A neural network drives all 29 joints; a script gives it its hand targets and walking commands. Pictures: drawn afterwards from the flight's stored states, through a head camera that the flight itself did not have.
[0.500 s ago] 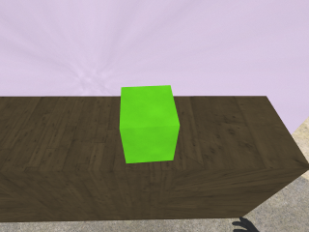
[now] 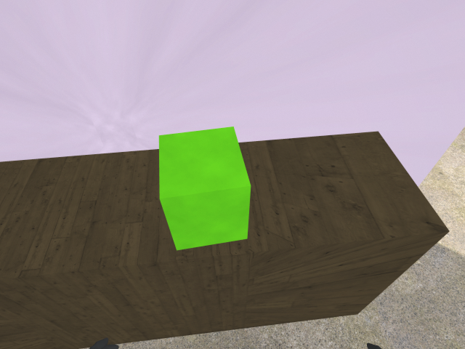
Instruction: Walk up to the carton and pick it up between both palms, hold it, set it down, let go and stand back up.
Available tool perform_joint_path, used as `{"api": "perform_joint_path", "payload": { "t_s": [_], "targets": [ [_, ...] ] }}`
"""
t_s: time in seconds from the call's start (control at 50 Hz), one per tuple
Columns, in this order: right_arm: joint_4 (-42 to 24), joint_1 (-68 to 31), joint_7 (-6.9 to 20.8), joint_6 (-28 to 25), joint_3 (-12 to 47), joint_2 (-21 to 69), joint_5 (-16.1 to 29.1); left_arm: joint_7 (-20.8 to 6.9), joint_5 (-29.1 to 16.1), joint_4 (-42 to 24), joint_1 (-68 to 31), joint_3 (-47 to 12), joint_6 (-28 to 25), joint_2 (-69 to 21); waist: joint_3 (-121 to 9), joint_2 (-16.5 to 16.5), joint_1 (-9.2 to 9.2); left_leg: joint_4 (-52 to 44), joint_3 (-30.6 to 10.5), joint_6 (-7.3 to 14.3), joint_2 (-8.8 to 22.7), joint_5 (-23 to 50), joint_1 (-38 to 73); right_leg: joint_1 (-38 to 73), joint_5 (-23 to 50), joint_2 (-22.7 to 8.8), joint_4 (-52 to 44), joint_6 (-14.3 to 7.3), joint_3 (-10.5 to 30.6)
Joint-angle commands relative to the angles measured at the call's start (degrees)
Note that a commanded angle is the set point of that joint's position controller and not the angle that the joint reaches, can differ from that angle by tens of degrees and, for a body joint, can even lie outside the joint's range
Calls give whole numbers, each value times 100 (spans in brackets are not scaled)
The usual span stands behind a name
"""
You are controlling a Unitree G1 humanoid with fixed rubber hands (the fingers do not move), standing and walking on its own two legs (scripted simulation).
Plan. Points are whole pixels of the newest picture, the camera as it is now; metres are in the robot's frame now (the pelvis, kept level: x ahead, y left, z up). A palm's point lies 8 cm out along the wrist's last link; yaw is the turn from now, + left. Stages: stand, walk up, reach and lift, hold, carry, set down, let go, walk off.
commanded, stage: walk up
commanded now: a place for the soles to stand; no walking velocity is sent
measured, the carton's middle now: (204, 189) +0.46 +0.06 -0.01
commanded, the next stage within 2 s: reach and lift in 1.78 s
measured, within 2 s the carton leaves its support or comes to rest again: neither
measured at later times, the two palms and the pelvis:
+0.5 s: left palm out of the picture +0.13 +0.32 -0.10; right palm out of the picture +0.06 -0.19 -0.12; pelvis +0.03 +0.07 +0.00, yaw +1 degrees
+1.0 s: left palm out of the picture +0.15 +0.34 -0.10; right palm out of the picture +0.13 -0.17 -0.10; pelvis +0.05 +0.09 +0.00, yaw +4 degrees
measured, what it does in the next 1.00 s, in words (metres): shifts its weight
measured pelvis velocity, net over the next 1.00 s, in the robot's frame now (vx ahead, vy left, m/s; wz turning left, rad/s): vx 0.05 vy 0.09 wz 0.06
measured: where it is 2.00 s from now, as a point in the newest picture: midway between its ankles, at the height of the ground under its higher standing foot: outside the picture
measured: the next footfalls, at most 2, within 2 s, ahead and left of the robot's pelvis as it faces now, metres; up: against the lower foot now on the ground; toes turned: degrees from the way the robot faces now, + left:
none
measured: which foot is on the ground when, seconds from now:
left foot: down 0.00-1.00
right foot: down 0.00-1.00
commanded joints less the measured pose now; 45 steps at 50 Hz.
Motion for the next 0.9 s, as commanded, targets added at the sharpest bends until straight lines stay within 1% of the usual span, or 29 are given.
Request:
{"api": "perform_joint_path", "payload": {
  "t_s": [0.0, 0.02, 0.06, 0.1, 0.12, 0.14, 0.16, 0.18, 0.2, 0.22, 0.24, 0.26, 0.3, 0.34, 0.36, 0.38, 0.4, 0.42, 0.44, 0.46, 0.48, 0.5, 0.52, 0.54, 0.56, 0.62, 0.66, 0.74, 0.88],
  "targets": [
    [-616, 211, 89, 35, -301, -671, -211, 267, 195, -332, 773, 579, -125, 1508, -52, -779, 232, 584, -423, 172, -80, -910, -1254, 737, -2339, -1529, -1718, -1132, 2676],
    [-637, 277, 112, 66, -302, -654, -200, 327, 216, -389, 654, 596, -106, 1502, 106, -915, 227, 940, -634, 174, 19, -957, -1381, 578, -2326, -1748, -1810, -1328, 2938],
    [-654, 401, 114, 58, -340, -670, -181, 374, 256, -429, 503, 573, -107, 1396, 55, -925, 155, 1119, -886, 164, 146, -925, -1376, 420, -1932, -1821, -1749, -1413, 2824],
    [-604, 739, 137, 0, -406, -648, -177, 329, 252, -459, 172, 546, -69, 1303, -141, -951, -79, 386, -684, 197, 62, -449, -612, 7, -1781, -1472, -1521, -1074, 2002],
    [-548, 1027, 163, -40, -458, -638, -179, 279, 208, -505, -104, 513, -33, 1243, -210, -947, -312, -176, -473, 285, -87, 66, 211, -585, -1892, -1152, -1301, -786, 1422],
    [-500, 1223, 170, -71, -540, -754, -188, 238, 164, -549, -177, 455, -6, 1053, -214, -609, -496, -626, -553, 385, -157, 118, 794, -1143, -2170, -735, -813, -485, 831],
    [-521, 1205, 137, -92, -642, -1193, -202, 200, 65, -672, -155, 369, 0, 630, -53, 632, -612, -1854, -2285, 760, 865, -1514, 694, -1686, -2196, 43, 611, -71, -67],
    [-587, 676, 83, -71, -596, -1240, -110, 251, -105, -679, -108, 359, -16, 528, 364, 870, -464, -2368, -3085, 1096, 1583, -1915, -92, -1477, -2096, 216, 1419, -6, -390],
    [-561, 584, 39, -72, -504, -1030, -122, 279, -111, -589, -22, 385, -21, 640, 603, 524, -349, -2226, -2965, 1232, 1563, -1186, -243, -1378, -1990, 47, 1776, -66, -33],
    [-524, 571, 0, -81, -458, -943, -146, 287, -109, -510, 110, 374, -41, 621, 689, 411, -278, -1948, -2583, 1295, 1430, -102, -239, -1268, -1829, -37, 1890, -69, -50],
    [-484, 621, -9, -69, -472, -1010, -198, 290, -76, -466, 279, 380, -86, 604, 539, 481, -224, -1794, -2301, 1303, 1308, 274, 20, -1200, -1696, -120, 1684, -93, -230],
    [-468, 593, -10, -50, -453, -990, -184, 282, -37, -434, 340, 358, -137, 565, 393, 583, -191, -1620, -1999, 1224, 1179, 786, 122, -948, -1501, -181, 1245, -91, -394],
    [-401, 552, -5, -17, -394, -924, -85, 242, 23, -440, 347, 332, -197, 441, 107, 695, -96, -1214, -1530, 1001, 899, 1471, -88, 56, -820, -70, 330, -99, -670],
    [-354, 438, -20, -17, -303, -910, 49, 229, 82, -476, 439, 330, -233, 473, -25, 506, 135, -806, -1324, 687, 821, 1729, -612, 1134, 326, -51, -742, -239, -574],
    [-378, 496, -23, -60, -235, -803, 93, 243, 145, -478, 615, 336, -247, 614, -244, 250, 256, -529, -1268, 466, 775, 1649, -1029, 1750, 593, -394, -861, -418, 16],
    [-462, 670, -7, -95, -163, -606, 104, 281, 230, -473, 716, 418, -257, 1042, -512, -331, 264, 184, -923, 121, 250, 1030, -1488, 2031, 153, -1350, -1065, -881, 1512],
    [-377, 932, -51, -33, -206, -570, 8, 272, 159, -322, 778, 506, -187, 1290, -561, -622, 151, 636, -680, -5, -141, -352, -827, 1361, -27, -2044, -1300, -1488, 2170],
    [-363, 881, -66, 18, -253, -620, -76, 261, 106, -300, 646, 446, -145, 1165, -301, -759, 120, 746, -799, 24, -165, -934, -915, 1156, -53, -2089, -1346, -1636, 2185],
    [-379, 869, -58, 12, -257, -560, -86, 265, 83, -325, 539, 404, -126, 1108, -16, -796, 133, 668, -865, 26, -132, -908, -1018, 956, 132, -2038, -1332, -1607, 1992],
    [-354, 993, -44, -33, -269, -503, -66, 264, 91, -355, 377, 373, -104, 1104, 62, -781, 26, 205, -887, 53, -72, -593, -833, 773, 221, -1876, -1272, -1394, 1652],
    [-348, 1190, -30, -114, -292, -532, -56, 236, 49, -381, 129, 303, -88, 1076, 73, -707, -188, -631, -955, 131, 29, 304, -259, 329, 311, -1606, -1132, -1016, 1151],
    [-355, 1175, -30, -201, -339, -655, -61, 172, -17, -439, -72, 224, -80, 911, 35, -503, -281, -1210, -1350, 253, 184, 884, 330, -190, 290, -1135, -847, -563, 518],
    [-372, 944, -38, -256, -426, -976, -43, 123, -91, -486, 2, 157, -76, 622, 108, 111, -107, -1559, -2162, 396, 648, 875, 275, -298, 94, -455, -213, -226, -208],
    [-334, 840, -37, -272, -415, -961, 71, 153, -86, -435, -69, 139, -61, 556, 175, 40, -40, -1615, -2254, 436, 956, 1267, 55, 21, -312, -308, -141, -99, -494],
    [-332, 821, -42, -284, -368, -887, 104, 172, -48, -396, -118, 126, -69, 559, 213, -35, -45, -1512, -2094, 418, 931, 1903, 121, 115, -171, -344, -263, -91, -442],
    [-326, 923, -109, -282, -316, -853, 82, 189, 33, -306, -116, 110, -142, 551, -48, 320, -103, -1099, -1450, 122, 576, 3709, 503, 462, 903, -419, -385, -182, -430],
    [-356, 955, -130, -249, -308, -815, 50, 204, 18, -220, -52, 109, -156, 553, -437, 447, -115, -867, -1220, 62, 416, 4108, 817, 669, 1302, -446, -316, -217, -507],
    [-514, 808, -142, -159, -320, -771, 71, 237, 17, -177, -162, 111, -87, 561, -466, 393, -111, -849, -1201, 114, 368, 3704, 670, 786, 1087, -462, -303, -231, -600],
    [-655, 610, -95, -129, -350, -772, 56, 223, 30, -74, -159, 157, -77, 693, -323, 167, -10, -943, -1247, 163, 259, 2643, 77, 1115, 972, -657, -381, -296, -464]
  ]
}}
